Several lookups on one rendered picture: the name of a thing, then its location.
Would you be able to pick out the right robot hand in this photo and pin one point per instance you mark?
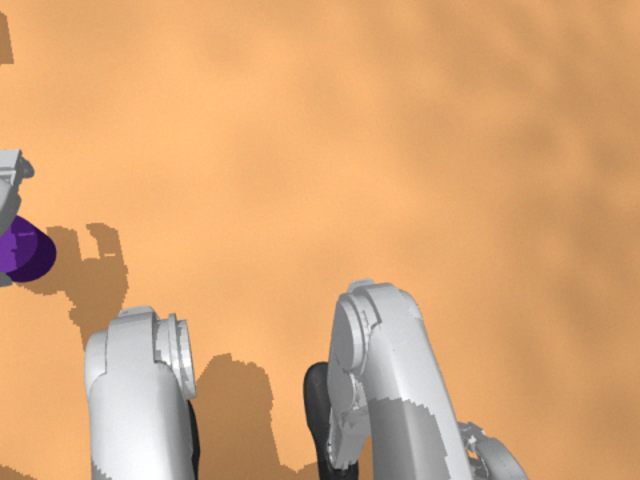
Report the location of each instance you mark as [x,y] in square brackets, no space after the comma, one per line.
[494,462]

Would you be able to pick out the right robot foot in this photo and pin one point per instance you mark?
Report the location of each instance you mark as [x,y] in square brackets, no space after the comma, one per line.
[317,408]

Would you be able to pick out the left robot hand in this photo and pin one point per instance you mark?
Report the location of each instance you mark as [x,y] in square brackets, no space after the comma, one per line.
[13,168]

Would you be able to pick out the tin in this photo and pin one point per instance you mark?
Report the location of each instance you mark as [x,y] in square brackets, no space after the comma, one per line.
[26,253]

